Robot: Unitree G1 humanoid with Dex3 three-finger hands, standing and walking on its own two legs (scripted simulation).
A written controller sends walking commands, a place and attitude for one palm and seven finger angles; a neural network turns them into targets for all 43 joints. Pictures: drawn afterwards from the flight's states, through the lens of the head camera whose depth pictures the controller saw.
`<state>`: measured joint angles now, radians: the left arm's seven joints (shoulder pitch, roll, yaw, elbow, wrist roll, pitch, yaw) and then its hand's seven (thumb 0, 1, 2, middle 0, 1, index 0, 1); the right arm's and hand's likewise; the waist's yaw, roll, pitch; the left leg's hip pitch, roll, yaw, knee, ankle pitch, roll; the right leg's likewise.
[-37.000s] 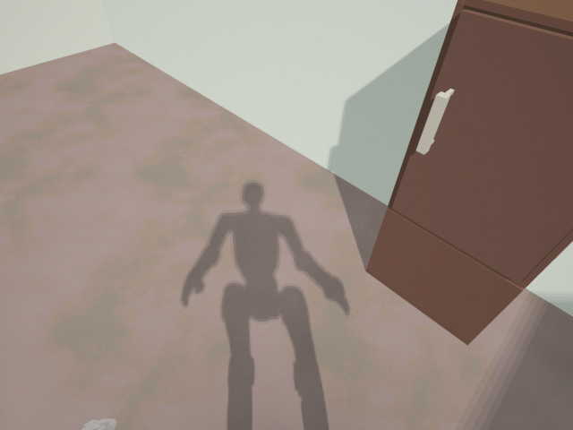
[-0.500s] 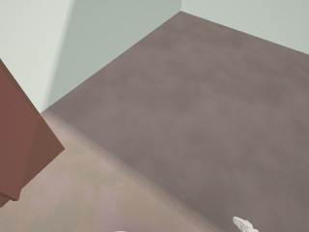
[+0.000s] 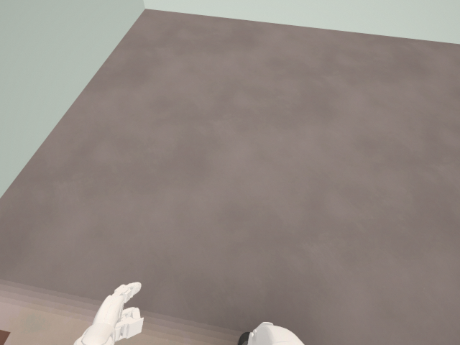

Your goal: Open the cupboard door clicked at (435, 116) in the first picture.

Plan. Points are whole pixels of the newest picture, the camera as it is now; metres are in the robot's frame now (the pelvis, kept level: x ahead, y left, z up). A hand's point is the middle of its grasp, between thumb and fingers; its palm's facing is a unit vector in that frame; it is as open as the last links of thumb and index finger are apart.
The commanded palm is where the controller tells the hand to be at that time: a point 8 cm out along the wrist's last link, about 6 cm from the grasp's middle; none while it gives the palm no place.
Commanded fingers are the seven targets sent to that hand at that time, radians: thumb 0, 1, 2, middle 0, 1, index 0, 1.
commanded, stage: walk to a spot facing it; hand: left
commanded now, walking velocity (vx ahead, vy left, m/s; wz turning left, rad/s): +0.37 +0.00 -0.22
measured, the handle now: out of the picture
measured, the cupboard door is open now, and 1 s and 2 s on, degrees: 44 44 44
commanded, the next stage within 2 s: turn to face it in 0.86 s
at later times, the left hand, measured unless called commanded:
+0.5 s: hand (147, 318) +0.18 +0.17 -0.16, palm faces +0.01 -0.98 -0.17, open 7.3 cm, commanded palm none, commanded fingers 0.00 0.90 0.90 -0.20 -0.30 -0.20 -0.30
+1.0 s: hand (200, 141) +0.64 +0.09 -0.14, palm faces -0.22 -0.94 -0.26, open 7.3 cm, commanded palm none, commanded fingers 0.00 0.90 0.90 -0.20 -0.30 -0.20 -0.30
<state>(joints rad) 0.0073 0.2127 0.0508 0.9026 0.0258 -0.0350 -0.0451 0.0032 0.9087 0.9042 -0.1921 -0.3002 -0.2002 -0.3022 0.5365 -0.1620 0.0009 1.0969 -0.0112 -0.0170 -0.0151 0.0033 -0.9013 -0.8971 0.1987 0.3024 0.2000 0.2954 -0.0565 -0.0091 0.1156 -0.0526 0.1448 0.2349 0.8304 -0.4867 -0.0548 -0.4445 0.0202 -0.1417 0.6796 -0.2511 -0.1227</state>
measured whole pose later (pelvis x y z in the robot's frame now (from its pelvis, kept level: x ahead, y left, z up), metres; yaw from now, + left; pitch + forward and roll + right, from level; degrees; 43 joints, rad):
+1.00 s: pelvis +0.50 -0.09 +0.01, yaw -13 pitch +0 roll +1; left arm 0.14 0.21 0.06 1.00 0.02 -0.07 -0.01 0.00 0.92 0.90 -0.19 -0.30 -0.20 -0.30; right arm 0.39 -0.19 -0.03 1.14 -0.01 -0.01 0.00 0.00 -0.91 -0.90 0.20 0.30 0.20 0.30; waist -0.03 0.02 0.09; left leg -0.29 0.10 0.10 1.10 -0.49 -0.02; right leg -0.38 -0.05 -0.13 0.65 -0.28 -0.05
